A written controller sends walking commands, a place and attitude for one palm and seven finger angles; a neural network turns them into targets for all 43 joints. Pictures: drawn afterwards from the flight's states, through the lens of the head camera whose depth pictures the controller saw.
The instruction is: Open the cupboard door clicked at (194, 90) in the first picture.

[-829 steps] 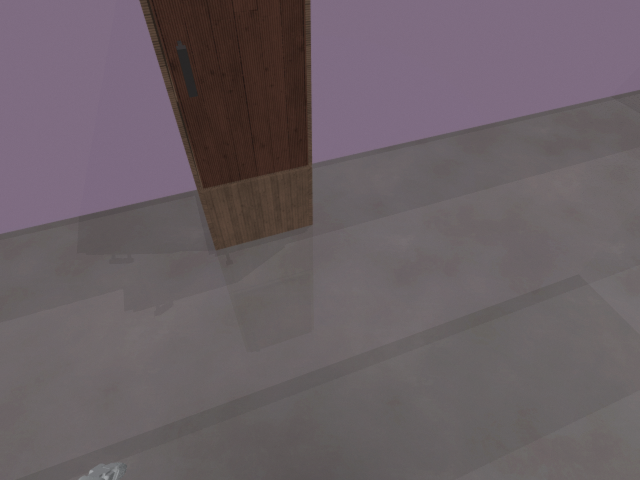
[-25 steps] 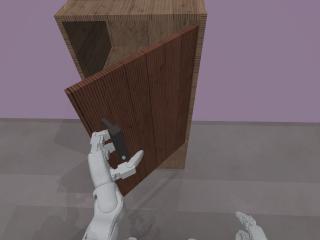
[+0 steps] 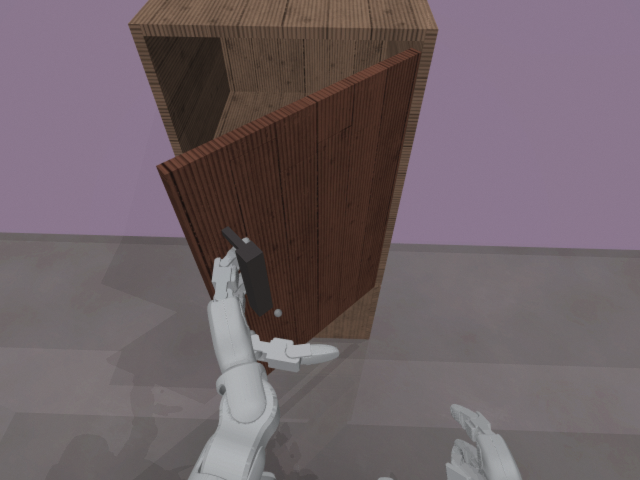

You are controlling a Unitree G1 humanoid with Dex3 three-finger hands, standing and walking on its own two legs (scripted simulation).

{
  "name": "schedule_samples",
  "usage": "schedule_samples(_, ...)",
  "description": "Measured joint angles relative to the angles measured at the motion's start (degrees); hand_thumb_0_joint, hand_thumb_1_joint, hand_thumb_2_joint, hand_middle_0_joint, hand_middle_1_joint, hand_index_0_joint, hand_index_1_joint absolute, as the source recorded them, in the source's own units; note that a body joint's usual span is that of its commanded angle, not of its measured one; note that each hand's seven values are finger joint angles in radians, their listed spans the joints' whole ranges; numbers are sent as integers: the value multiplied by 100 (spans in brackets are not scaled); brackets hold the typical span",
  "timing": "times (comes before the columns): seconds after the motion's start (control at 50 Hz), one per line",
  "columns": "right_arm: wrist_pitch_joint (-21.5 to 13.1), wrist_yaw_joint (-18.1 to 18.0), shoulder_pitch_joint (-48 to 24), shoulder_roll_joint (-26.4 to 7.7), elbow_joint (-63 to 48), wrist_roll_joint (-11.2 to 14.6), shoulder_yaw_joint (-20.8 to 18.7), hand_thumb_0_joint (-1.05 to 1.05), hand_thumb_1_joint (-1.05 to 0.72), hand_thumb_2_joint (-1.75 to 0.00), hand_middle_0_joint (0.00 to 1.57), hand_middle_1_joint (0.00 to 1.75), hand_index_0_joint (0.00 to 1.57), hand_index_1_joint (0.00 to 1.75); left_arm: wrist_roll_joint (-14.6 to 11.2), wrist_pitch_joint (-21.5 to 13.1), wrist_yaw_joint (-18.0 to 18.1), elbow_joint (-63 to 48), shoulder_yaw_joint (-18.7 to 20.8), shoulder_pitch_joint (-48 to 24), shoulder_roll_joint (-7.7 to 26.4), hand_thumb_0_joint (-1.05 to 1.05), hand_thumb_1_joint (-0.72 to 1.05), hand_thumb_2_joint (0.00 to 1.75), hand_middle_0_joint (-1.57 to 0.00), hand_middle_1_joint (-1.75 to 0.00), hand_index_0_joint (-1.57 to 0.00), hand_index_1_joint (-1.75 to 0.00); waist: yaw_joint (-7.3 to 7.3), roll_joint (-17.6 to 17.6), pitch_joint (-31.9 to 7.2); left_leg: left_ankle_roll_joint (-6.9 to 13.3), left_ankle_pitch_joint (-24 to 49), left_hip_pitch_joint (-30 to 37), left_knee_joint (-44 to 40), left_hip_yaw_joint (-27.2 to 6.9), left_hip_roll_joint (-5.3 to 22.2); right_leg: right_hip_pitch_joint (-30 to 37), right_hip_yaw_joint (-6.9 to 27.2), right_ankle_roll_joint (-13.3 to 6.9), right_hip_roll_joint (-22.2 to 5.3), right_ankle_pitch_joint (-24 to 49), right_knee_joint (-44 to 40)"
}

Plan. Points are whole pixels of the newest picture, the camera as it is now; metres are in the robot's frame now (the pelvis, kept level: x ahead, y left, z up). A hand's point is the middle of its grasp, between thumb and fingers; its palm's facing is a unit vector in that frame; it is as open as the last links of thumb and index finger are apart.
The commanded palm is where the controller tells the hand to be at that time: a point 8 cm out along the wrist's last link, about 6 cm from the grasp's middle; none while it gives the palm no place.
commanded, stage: slide the hand sideways off the handle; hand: left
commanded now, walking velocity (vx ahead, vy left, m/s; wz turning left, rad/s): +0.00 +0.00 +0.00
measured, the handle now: (246, 271) +0.36 +0.12 +0.06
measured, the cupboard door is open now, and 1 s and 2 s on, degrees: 44 45 45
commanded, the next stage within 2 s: draw the hand back to the body in 1.24 s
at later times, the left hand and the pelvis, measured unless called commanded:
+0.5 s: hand (254, 355) +0.26 +0.09 +0.05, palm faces -0.06 -1.00 +0.00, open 16.3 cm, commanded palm +0.23 +0.16 +0.05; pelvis +0.00 +0.02 -0.01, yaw -1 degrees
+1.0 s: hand (205, 384) +0.22 +0.14 +0.05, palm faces -0.01 -1.00 -0.03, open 16.3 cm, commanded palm +0.19 +0.20 +0.05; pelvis +0.01 +0.01 -0.02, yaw +0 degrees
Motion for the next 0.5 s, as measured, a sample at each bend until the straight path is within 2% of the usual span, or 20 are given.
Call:
schedule_samples(0.06, 35, 0, -12, 25, -17, -7, 22, 1, -91, -90, 20, 30, 20, 30, 31, 98, 30, -15, -20, -33, -6, -1, -50, 30, -24, -46, -24, -48, 1, -13, -16, 16, -16, -6, 18, 16, 2, -3, 16, 16, 2, 0, 0)
schedule_samples(0.08, 40, 5, -15, 21, -19, 7, 42, 1, -91, -90, 20, 30, 20, 30, 65, 101, -89, -57, 0, 3, 37, -1, -50, 30, -23, -44, -23, -46, -10, -25, -10, 24, -18, -6, 21, 22, -6, -5, 22, 22, -6, -3, 8)
schedule_samples(0.1, 47, 8, 2, 10, -46, 31, 57, 1, -91, -90, 20, 30, 20, 30, 76, 40, -390, -119, 40, 76, 138, -1, -50, 30, -23, -42, -21, -44, -16, -38, 0, 34, -20, -14, 29, 26, -16, -15, 25, 27, -16, -9, 24)
schedule_samples(0.16, 41, -28, 103, -78, -172, 138, 74, 1, -91, -90, 20, 30, 20, 30, -106, -225, -1748, -322, 106, 272, 753, -1, -50, 30, -21, -38, -15, -39, -5, -21, 56, 57, -43, -45, 98, 19, -32, -35, 18, 40, -31, -33, 82)
schedule_samples(0.2, -2, -69, 175, -174, -253, 252, 65, 1, -91, -90, 20, 30, 20, 30, -473, -324, -2560, -476, 92, 387, 1117, -1, -50, 30, -19, -35, -13, -37, 5, 46, 128, 70, -67, -34, 148, 8, -31, -2, 7, 55, -30, -40, 92)
schedule_samples(0.24, -68, -109, 241, -273, -322, 358, 49, 1, -91, -90, 20, 30, 20, 30, -892, -299, -3012, -629, 79, 510, 1226, -1, -50, 30, -18, -33, -12, -35, 11, 118, 193, 90, -80, -8, 166, 7, -34, 44, 7, 79, -32, -32, 70)
schedule_samples(0.26, -109, -120, 269, -314, -345, 391, 40, 1, -91, -90, 20, 30, 20, 30, -1036, -274, -3097, -691, 83, 566, 1198, -1, -50, 30, -18, -33, -12, -34, 13, 142, 211, 102, -79, -3, 166, 12, -41, 53, 12, 92, -39, -26, 61)
schedule_samples(0.3, -176, -120, 317, -367, -385, 411, 21, 1, -91, -90, 20, 30, 20, 30, -1152, -231, -3090, -810, 104, 677, 1075, -1, -50, 30, -17, -31, -12, -33, 18, 148, 205, 123, -75, -30, 170, 37, -60, 20, 37, 118, -59, -21, 72)
schedule_samples(0.38, -233, -62, 360, -386, -488, 383, -2, 1, -91, -90, 20, 30, 20, 30, -954, -224, -2866, -1034, 93, 875, 903, -1, -50, 30, -16, -30, -13, -31, 12, 90, 165, 151, -99, -150, 250, 86, -86, -125, 85, 146, -87, -56, 186)
schedule_samples(0.44, -235, -30, 354, -356, -571, 369, 6, 1, -91, -90, 20, 30, 20, 30, -814, -237, -2821, -1211, 56, 1020, 929, -1, -50, 30, -16, -30, -14, -31, -2, 55, 153, 158, -141, -226, 339, 105, -82, -210, 103, 149, -82, -92, 277)
schedule_samples(0.5, -213, -33, 337, -310, -635, 377, 38, 1, -91, -90, 20, 30, 20, 30, -801, -223, -2863, -1375, 93, 1165, 1019, -1, -50, 30, -16, -30, -14, -31, -10, 37, 153, 156, -178, -251, 395, 110, -64, -236, 109, 145, -65, -116, 321)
